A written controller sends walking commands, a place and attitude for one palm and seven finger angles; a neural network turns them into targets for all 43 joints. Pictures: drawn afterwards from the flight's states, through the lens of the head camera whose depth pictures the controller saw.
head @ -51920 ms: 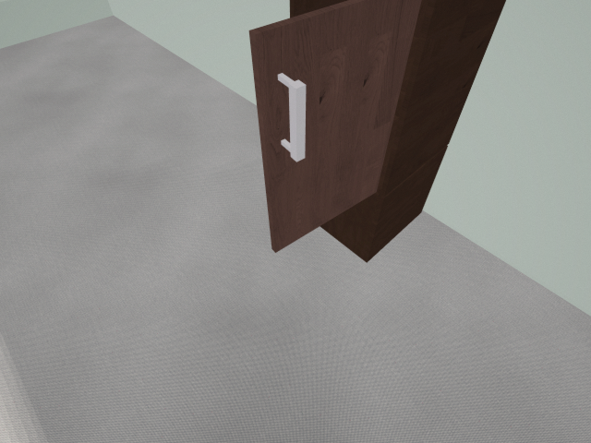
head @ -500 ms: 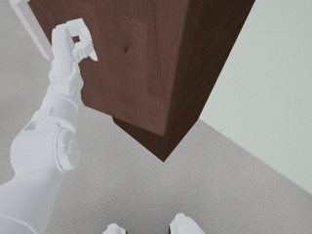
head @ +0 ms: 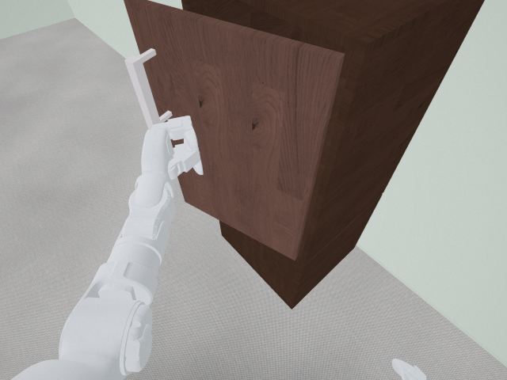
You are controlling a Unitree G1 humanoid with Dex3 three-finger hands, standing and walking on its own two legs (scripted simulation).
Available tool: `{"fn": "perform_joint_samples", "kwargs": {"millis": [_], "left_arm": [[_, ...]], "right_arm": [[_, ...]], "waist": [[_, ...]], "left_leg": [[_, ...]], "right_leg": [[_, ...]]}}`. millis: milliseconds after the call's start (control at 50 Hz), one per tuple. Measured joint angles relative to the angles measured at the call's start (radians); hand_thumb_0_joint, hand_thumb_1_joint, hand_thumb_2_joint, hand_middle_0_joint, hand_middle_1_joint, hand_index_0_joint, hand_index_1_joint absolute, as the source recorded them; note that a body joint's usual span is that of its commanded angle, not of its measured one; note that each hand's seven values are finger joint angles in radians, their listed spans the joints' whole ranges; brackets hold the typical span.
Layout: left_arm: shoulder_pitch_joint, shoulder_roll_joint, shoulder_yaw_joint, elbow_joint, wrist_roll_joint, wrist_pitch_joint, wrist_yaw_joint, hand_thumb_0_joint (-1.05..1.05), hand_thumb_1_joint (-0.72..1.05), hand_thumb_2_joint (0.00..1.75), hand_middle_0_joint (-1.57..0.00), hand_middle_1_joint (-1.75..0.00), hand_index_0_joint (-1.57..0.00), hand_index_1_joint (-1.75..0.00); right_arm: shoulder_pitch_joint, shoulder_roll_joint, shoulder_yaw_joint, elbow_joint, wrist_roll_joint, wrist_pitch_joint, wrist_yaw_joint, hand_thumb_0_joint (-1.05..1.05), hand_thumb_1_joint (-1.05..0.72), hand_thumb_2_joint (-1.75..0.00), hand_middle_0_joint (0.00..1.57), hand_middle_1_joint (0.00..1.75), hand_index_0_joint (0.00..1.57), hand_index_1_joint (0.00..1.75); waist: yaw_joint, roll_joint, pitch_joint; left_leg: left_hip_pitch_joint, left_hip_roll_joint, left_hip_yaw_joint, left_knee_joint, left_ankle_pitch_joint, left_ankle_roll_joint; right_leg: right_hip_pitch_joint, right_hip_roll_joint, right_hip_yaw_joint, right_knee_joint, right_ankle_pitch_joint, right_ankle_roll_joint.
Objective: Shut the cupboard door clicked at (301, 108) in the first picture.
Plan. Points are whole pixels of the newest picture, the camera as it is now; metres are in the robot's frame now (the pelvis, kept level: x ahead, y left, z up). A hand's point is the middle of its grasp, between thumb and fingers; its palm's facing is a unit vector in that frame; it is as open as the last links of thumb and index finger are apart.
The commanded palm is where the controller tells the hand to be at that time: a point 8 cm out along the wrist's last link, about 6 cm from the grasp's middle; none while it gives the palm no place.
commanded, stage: draw the hand back to the body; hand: left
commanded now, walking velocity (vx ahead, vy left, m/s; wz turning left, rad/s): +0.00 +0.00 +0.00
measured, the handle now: (152, 92) +0.63 +0.19 +0.11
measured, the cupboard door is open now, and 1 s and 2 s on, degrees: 17 17 17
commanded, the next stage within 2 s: step back with the hand held close in 1.70 s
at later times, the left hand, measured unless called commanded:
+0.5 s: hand (153, 180) +0.37 +0.14 +0.14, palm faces +0.02 -1.00 -0.02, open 3.1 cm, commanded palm +0.33 +0.19 +0.14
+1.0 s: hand (56, 247) +0.26 +0.22 +0.16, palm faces +0.31 -0.91 -0.28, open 3.8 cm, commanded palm +0.21 +0.26 +0.18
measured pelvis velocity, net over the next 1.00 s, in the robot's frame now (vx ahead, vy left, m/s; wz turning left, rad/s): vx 0.00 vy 0.01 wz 0.01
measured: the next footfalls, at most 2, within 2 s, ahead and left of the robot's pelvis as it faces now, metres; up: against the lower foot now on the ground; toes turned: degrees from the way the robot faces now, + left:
none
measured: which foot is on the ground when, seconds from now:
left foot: down 0.00-1.00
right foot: down 0.00-1.00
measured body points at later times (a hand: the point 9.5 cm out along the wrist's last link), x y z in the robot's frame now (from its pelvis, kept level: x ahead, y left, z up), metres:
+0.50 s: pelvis -0.01 +0.00 +0.01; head -0.01 -0.01 +0.46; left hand +0.36 +0.19 +0.14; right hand +0.06 -0.25 -0.11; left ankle +0.00 +0.14 -0.72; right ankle -0.02 -0.13 -0.72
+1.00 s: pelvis +0.00 +0.01 +0.03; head -0.02 -0.02 +0.48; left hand +0.23 +0.27 +0.18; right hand +0.20 -0.20 -0.05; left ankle +0.00 +0.14 -0.72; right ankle -0.02 -0.13 -0.72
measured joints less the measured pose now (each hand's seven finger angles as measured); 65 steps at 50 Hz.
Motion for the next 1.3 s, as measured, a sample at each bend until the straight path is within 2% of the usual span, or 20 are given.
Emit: {"fn": "perform_joint_samples", "kwargs": {"millis": [140, 200, 300, 420, 520, 640, 740, 840, 980, 1180, 1300], "left_arm": [[-0.078, 0.010, -0.007, 0.088, 0.000, -0.003, 0.007, 0.02, 0.90, 0.90, -1.30, -1.50, -1.30, -1.50], [-0.073, 0.009, 0.018, 0.075, -0.003, -0.015, -0.003, 0.02, 0.90, 0.90, -1.30, -1.50, -1.30, -1.50], [0.056, 0.026, 0.055, -0.042, -0.013, 0.001, -0.036, 0.01, 0.90, 0.90, -1.30, -1.50, -1.30, -1.50], [0.241, 0.049, 0.043, -0.252, -0.054, 0.064, -0.070, 0.02, 0.90, 0.90, -1.30, -1.50, -1.30, -1.50], [0.351, 0.055, 0.020, -0.415, -0.080, 0.114, -0.103, 0.02, 0.90, 0.90, -1.30, -1.50, -1.30, -1.50], [0.450, 0.066, 0.011, -0.553, -0.107, 0.207, -0.143, 0.02, 0.90, 0.90, -1.28, -1.47, -1.27, -1.48], [0.613, 0.098, -0.032, -0.735, -0.014, 0.194, -0.040, 0.02, 0.90, 0.90, -1.20, -1.38, -1.20, -1.39], [0.721, 0.111, -0.040, -0.841, 0.027, 0.187, 0.013, 0.01, 0.90, 0.90, -1.09, -1.26, -1.08, -1.27], [0.836, 0.133, 0.007, -0.957, 0.040, 0.193, 0.043, 0.02, 0.90, 0.90, -0.91, -1.06, -0.90, -1.07], [1.036, 0.170, 0.112, -1.109, 0.035, 0.185, 0.050, 0.01, 0.90, 0.90, -0.64, -0.76, -0.63, -0.77], [1.134, 0.193, 0.176, -1.171, 0.033, 0.176, 0.059, 0.01, 0.89, 0.90, -0.47, -0.58, -0.47, -0.59]], "right_arm": [[-0.025, 0.024, 0.028, 0.006, -0.001, -0.011, -0.006, 0.01, -0.91, -0.90, 0.20, 0.30, 0.20, 0.30], [-0.007, 0.028, 0.032, 0.010, -0.004, -0.011, -0.002, 0.01, -0.91, -0.90, 0.20, 0.30, 0.20, 0.30], [0.051, 0.024, 0.031, 0.006, 0.003, 0.009, -0.003, 0.01, -0.91, -0.90, 0.20, 0.30, 0.20, 0.30], [0.086, 0.008, 0.020, 0.011, 0.022, 0.015, -0.024, 0.01, -0.91, -0.90, 0.20, 0.30, 0.20, 0.30], [0.058, -0.004, 0.020, 0.016, 0.033, -0.001, -0.045, 0.01, -0.91, -0.90, 0.20, 0.30, 0.20, 0.30], [-0.026, -0.010, 0.036, -0.014, 0.042, -0.023, -0.063, 0.02, -0.91, -0.90, 0.20, 0.30, 0.20, 0.30], [-0.097, 0.011, 0.052, -0.057, 0.026, -0.026, -0.083, 0.01, -0.91, -0.90, 0.20, 0.30, 0.20, 0.30], [-0.133, 0.023, 0.068, -0.069, 0.012, -0.017, -0.086, 0.01, -0.91, -0.90, 0.20, 0.30, 0.20, 0.30], [-0.132, 0.034, 0.079, -0.056, -0.003, -0.010, -0.083, 0.01, -0.91, -0.90, 0.20, 0.30, 0.20, 0.30], [-0.085, 0.033, 0.065, -0.026, -0.010, -0.003, -0.077, 0.01, -0.91, -0.90, 0.20, 0.30, 0.20, 0.30], [-0.070, 0.022, 0.046, -0.016, -0.010, -0.018, -0.082, 0.02, -0.91, -0.90, 0.20, 0.30, 0.20, 0.30]], "waist": [[-0.004, -0.003, 0.014], [-0.004, 0.000, 0.010], [-0.003, 0.007, -0.002], [0.012, 0.013, 0.015], [0.035, 0.012, 0.023], [0.060, 0.015, 0.030], [0.073, 0.015, 0.053], [0.104, 0.012, 0.079], [0.125, 0.021, 0.094], [0.124, 0.036, 0.082], [0.128, 0.038, 0.079]], "left_leg": [[-0.012, -0.008, -0.008, 0.009, 0.012, 0.002], [-0.018, -0.007, 0.001, 0.009, 0.015, 0.004], [0.022, -0.002, 0.026, -0.019, 0.019, 0.006], [0.093, 0.002, 0.030, -0.053, 0.027, 0.007], [0.143, -0.003, 0.023, -0.079, 0.038, 0.008], [0.197, -0.013, 0.016, -0.112, 0.055, 0.010], [0.280, -0.017, 0.021, -0.191, 0.087, 0.009], [0.344, -0.020, 0.016, -0.258, 0.115, 0.009], [0.391, -0.023, 0.012, -0.301, 0.126, 0.008], [0.412, -0.025, 0.017, -0.303, 0.107, 0.009], [0.412, -0.024, 0.019, -0.295, 0.096, 0.009]], "right_leg": [[-0.010, -0.007, -0.006, 0.013, 0.006, 0.001], [-0.022, -0.007, 0.003, 0.016, 0.011, 0.002], [0.003, -0.001, 0.027, -0.004, 0.021, 0.004], [0.077, 0.004, 0.029, -0.047, 0.035, 0.005], [0.133, 0.000, 0.020, -0.078, 0.045, 0.006], [0.190, -0.008, 0.011, -0.107, 0.056, 0.008], [0.269, -0.009, 0.012, -0.177, 0.083, 0.010], [0.338, -0.008, 0.003, -0.250, 0.113, 0.009], [0.391, -0.010, -0.004, -0.299, 0.125, 0.010], [0.410, -0.012, 0.000, -0.304, 0.109, 0.014], [0.411, -0.012, 0.001, -0.297, 0.100, 0.015]]}}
